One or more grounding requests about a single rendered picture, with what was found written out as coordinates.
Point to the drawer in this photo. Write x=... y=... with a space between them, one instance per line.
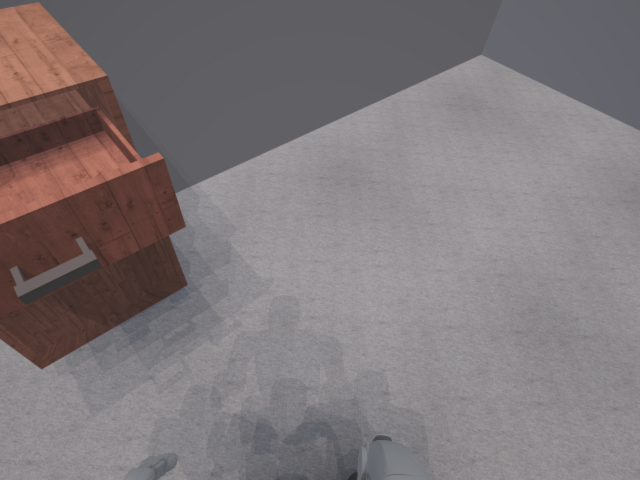
x=77 y=176

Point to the handle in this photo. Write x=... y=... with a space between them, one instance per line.
x=57 y=277

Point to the right robot shin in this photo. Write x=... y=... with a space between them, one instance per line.
x=382 y=437

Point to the cabinet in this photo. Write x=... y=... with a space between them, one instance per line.
x=45 y=75

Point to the left robot hand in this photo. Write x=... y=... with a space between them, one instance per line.
x=153 y=468

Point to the right robot thigh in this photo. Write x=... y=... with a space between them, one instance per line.
x=388 y=460

